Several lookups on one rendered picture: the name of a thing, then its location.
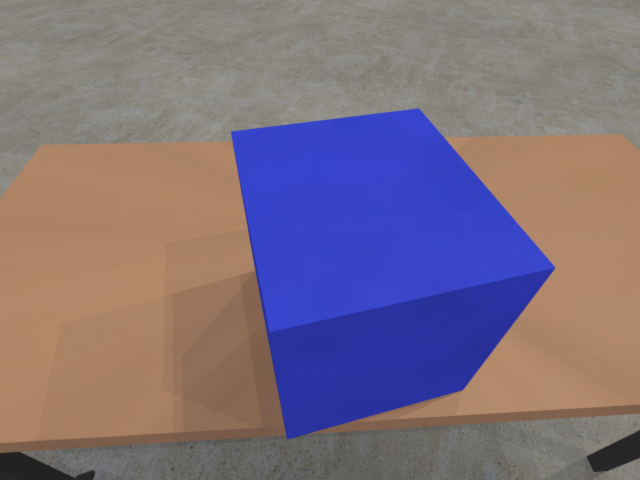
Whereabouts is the carton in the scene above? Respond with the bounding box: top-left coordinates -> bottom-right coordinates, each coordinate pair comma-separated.
231,108 -> 555,439

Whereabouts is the table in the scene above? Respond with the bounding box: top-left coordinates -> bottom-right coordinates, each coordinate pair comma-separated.
0,134 -> 640,480

